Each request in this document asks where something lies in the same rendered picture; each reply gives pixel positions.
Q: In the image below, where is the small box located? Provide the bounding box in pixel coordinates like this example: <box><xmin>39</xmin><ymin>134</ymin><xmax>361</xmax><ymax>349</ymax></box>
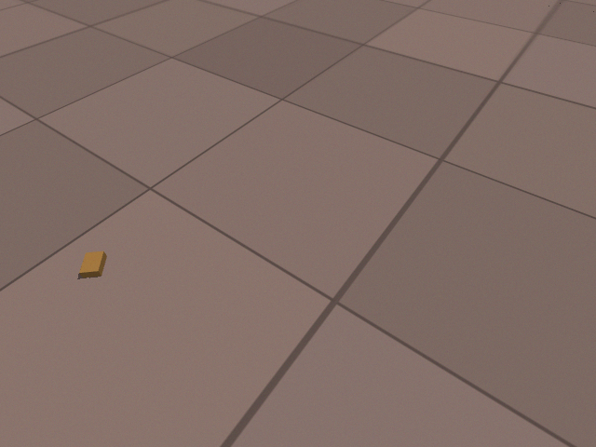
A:
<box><xmin>79</xmin><ymin>251</ymin><xmax>107</xmax><ymax>278</ymax></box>

